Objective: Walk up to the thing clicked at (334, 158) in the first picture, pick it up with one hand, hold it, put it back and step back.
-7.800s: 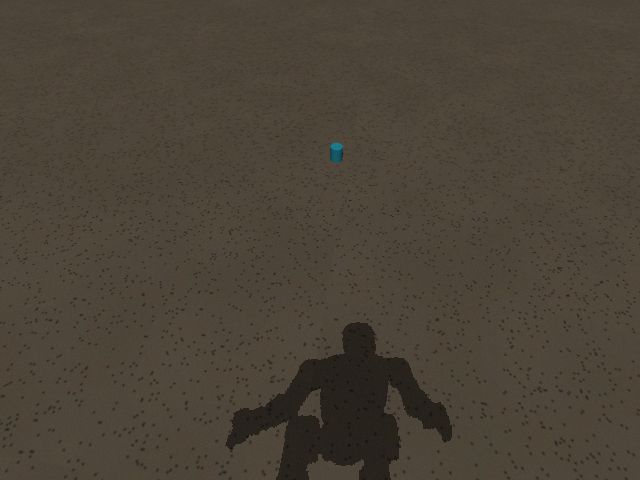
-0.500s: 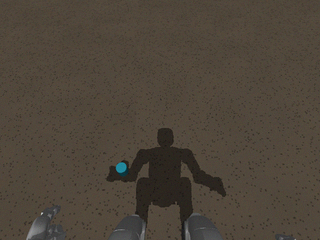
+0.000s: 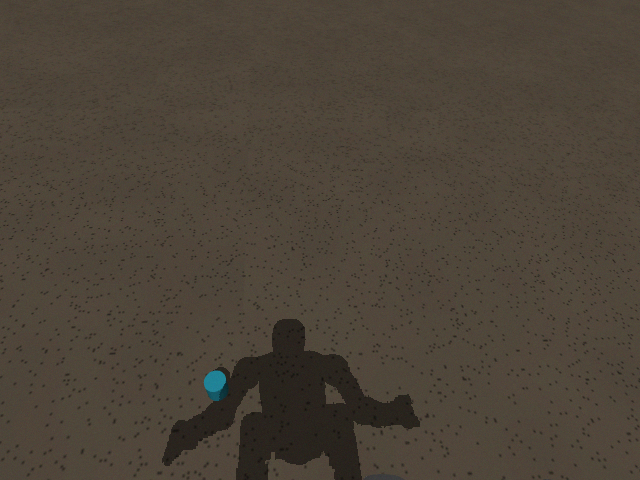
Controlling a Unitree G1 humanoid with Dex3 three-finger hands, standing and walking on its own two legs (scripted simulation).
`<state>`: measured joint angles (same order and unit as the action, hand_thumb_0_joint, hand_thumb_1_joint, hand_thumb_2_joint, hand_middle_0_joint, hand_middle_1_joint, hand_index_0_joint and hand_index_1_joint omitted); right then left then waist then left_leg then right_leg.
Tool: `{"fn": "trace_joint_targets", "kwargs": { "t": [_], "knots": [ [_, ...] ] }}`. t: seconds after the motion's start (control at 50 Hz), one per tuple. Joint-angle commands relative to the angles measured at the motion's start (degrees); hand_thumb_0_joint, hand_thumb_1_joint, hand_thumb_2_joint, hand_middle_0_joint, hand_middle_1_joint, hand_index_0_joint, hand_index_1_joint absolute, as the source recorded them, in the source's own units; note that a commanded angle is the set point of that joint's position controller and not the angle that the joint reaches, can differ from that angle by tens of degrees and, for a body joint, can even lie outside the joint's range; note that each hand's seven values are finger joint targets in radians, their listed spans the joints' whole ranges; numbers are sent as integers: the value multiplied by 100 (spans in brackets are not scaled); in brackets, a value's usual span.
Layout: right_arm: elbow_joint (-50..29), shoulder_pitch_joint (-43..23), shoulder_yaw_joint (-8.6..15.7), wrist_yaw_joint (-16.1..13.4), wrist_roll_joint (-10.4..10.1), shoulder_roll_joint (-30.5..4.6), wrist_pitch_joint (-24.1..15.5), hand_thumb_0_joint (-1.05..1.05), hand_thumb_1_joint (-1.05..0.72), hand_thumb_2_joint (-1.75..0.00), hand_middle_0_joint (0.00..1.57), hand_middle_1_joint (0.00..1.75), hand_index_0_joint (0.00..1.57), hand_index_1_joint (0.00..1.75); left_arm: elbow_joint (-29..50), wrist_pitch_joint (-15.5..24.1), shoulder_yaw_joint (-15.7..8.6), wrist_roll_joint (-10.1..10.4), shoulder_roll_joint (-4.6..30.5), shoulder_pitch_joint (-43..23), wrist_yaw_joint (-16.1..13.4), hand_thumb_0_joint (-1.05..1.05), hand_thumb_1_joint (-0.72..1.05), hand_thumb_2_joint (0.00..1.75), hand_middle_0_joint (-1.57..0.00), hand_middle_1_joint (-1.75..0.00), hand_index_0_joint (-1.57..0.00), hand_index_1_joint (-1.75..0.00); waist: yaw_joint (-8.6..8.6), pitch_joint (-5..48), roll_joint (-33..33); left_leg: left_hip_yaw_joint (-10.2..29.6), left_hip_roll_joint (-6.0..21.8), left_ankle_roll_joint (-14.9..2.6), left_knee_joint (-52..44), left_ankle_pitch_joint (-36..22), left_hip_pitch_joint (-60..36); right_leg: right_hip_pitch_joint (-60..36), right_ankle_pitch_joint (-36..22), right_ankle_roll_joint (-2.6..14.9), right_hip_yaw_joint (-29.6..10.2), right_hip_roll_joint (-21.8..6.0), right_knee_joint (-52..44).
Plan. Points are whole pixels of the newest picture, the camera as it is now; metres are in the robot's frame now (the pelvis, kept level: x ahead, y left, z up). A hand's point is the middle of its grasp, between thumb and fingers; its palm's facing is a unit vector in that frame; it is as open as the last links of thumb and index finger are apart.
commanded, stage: walk up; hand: left
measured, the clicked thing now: (216, 385) +0.50 +0.25 -0.73
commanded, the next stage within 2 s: none
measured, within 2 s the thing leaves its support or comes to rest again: neither
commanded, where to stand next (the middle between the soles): +0.12 +0.00 m, yaw +1 degrees
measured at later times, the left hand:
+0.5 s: hand out of the picture +0.12 +0.24 -0.11, palm faces +0.05 -0.86 -0.51, open 7.4 cm
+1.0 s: hand out of the picture +0.07 +0.28 -0.15, palm faces +0.02 -0.92 -0.39, open 7.4 cm
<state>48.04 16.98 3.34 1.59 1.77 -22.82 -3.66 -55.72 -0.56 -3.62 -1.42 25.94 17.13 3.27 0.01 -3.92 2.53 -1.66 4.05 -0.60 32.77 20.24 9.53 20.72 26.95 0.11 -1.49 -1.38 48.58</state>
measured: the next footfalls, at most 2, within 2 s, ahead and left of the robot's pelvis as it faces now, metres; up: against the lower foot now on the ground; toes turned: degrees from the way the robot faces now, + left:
right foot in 0.08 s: +0.11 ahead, -0.15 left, +0.00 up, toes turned -2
left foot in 0.64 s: +0.04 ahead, +0.13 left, +0.00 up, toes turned +5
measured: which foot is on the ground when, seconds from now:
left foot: down 0.00-0.12, up 0.14-0.62, down 0.64-1.00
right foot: up 0.00-0.06, down 0.08-0.68, up 0.70-1.00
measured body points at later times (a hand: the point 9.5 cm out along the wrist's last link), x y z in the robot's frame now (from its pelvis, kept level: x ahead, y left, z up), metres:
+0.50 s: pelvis +0.01 -0.05 -0.01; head +0.05 -0.10 +0.44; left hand +0.11 +0.28 -0.07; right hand +0.06 -0.36 -0.17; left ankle +0.01 +0.14 -0.67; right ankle +0.07 -0.15 -0.73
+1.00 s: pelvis +0.05 -0.01 +0.00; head +0.07 +0.00 +0.45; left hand +0.07 +0.33 -0.12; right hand +0.10 -0.34 -0.11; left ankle +0.00 +0.12 -0.73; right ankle +0.17 -0.15 -0.71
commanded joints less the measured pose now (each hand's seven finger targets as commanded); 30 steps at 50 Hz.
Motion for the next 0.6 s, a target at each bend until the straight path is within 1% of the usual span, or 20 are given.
{"fn": "trace_joint_targets", "kwargs": {
  "t": [0.0,0.04,0.06,0.08,0.1,0.12,0.14,0.16,0.18,0.2,0.22,0.26,0.3,0.32,0.34,0.38,0.48,0.5,0.54,0.58],
  "knots": [
    [-452,-281,429,-71,-21,-1603,-9,0,-90,-90,20,30,20,30,611,407,-242,63,822,-170,-52,0,90,90,-20,-30,-20,-30,-53,-264,-1725,967,853,-1063,-1159,-669,343,8,-508,32,410,15,-1023],
    [-529,-634,310,-84,-93,-1363,140,0,-90,-90,20,30,20,30,353,464,-266,60,715,343,-188,0,90,90,-20,-30,-20,-30,298,41,-1319,435,544,-724,-130,-1591,972,-1236,-1561,27,735,328,-1905],
    [-544,-573,185,-96,-151,-996,206,0,-90,-90,20,30,20,30,243,485,-306,70,827,631,-276,0,90,90,-20,-30,-20,-30,444,233,-606,200,263,-479,681,-1157,1255,-1727,-1958,-45,494,232,-2242],
    [-632,-443,76,-114,-223,-605,256,0,-90,-90,20,30,20,30,277,514,-400,13,1271,701,-357,0,90,90,-20,-30,-20,-30,449,292,586,-23,-229,-175,1739,220,1933,-1883,-1886,119,-1011,-677,-2716],
    [-585,-247,19,-169,-235,-498,356,0,-90,-90,20,30,20,30,521,555,-398,-34,1585,392,-419,0,90,90,-20,-30,-20,-30,278,334,696,697,-536,12,2158,1317,2015,-1384,-1270,466,-2813,-1891,-3381],
    [-414,-206,207,-222,-219,-1090,465,0,-90,-90,20,30,20,30,619,492,-385,-29,1753,-34,-442,0,90,90,-20,-30,-20,-30,224,228,206,993,-314,-39,2444,1425,1651,-744,-21,923,-3086,-2118,-3504],
    [-268,-79,266,-229,-204,-1204,487,0,-90,-90,20,30,20,30,700,480,-378,-26,1678,-278,-458,0,90,90,-20,-30,-20,-30,103,20,270,1069,-228,-59,2547,1338,1675,-615,-102,1053,-2937,-2015,-3360],
    [-114,-45,258,-216,-233,-1213,479,0,-90,-90,20,30,20,30,722,496,-326,-5,1422,-433,-462,0,90,90,-20,-30,-20,-30,58,11,181,1282,-192,-67,2554,1118,1816,-833,-495,913,-2305,-1701,-3187],
    [31,123,263,-201,-239,-1162,498,0,-90,-90,20,30,20,30,735,508,-298,17,1309,-581,-489,0,90,90,-20,-30,-20,-30,-23,78,310,1301,-212,-50,2562,879,1819,-874,-789,717,-1782,-1454,-3101],
    [136,316,266,-194,-227,-1182,534,0,-90,-90,20,30,20,30,734,497,-325,43,1314,-614,-510,0,90,90,-20,-30,-20,-30,-52,115,495,1291,-274,-16,2624,686,1775,-842,-1003,607,-1435,-1317,-3051],
    [180,405,289,-190,-198,-1211,581,0,-90,-90,20,30,20,30,699,489,-347,60,1355,-559,-533,0,90,90,-20,-30,-20,-30,-43,84,574,1298,-344,23,2728,567,1722,-709,-1194,544,-1360,-1327,-3024],
    [168,391,305,-172,-128,-1254,654,0,-90,-90,20,30,20,30,753,482,-378,66,1336,-474,-584,0,90,90,-20,-30,-20,-30,16,192,616,1306,-461,71,3045,497,1803,-821,-2084,729,-1217,-1419,-2839],
    [186,401,306,-181,-116,-1219,683,0,-90,-90,20,30,20,30,807,472,-387,108,1200,-507,-626,0,90,90,-20,-30,-20,-30,41,258,621,1355,-543,129,3129,346,1845,-958,-2922,724,-926,-1407,-2639],
    [174,365,297,-180,-106,-1186,692,0,-90,-90,20,30,20,30,837,464,-390,109,1162,-540,-638,0,90,90,-20,-30,-20,-30,58,278,662,1333,-545,157,3173,335,1833,-961,-3162,814,-836,-1437,-2580],
    [143,280,302,-183,-92,-1179,704,0,-90,-90,20,30,20,30,873,453,-399,99,1137,-576,-649,0,90,90,-20,-30,-20,-30,82,231,712,1288,-514,189,3223,339,1833,-839,-3121,959,-831,-1530,-2603],
    [90,162,334,-166,-58,-1196,712,0,-90,-90,20,30,20,30,946,426,-415,72,1154,-625,-656,0,90,90,-20,-30,-20,-30,125,162,751,1227,-496,217,3184,332,1901,-754,-2617,1059,-823,-1577,-2638],
    [96,-40,315,-111,-54,-1185,627,0,-90,-90,20,30,20,30,977,370,-460,-10,1165,-526,-617,0,90,90,-20,-30,-20,-30,313,337,912,816,-367,203,2028,606,1947,-1192,-1460,1110,-849,-1534,-2459],
    [59,-99,310,-92,-40,-1176,603,0,-90,-90,20,30,20,30,995,352,-469,-28,1253,-519,-605,0,90,90,-20,-30,-20,-30,323,371,975,627,-332,180,1832,678,1801,-1113,-1476,1142,-867,-1588,-2389],
    [86,-53,297,-65,-36,-1124,556,0,-90,-90,20,30,20,30,1022,305,-461,-12,1343,-716,-587,0,90,90,-20,-30,-20,-30,216,461,1103,278,-259,121,1356,743,1393,-856,-1804,1193,-815,-1650,-2181],
    [177,131,321,-32,-2,-1093,523,0,-90,-90,20,30,20,30,1015,239,-408,38,1367,-892,-565,0,90,90,-20,-30,-20,-30,37,445,845,55,-348,25,657,339,628,-184,-1714,1049,-648,-1532,-1875]
  ]
}}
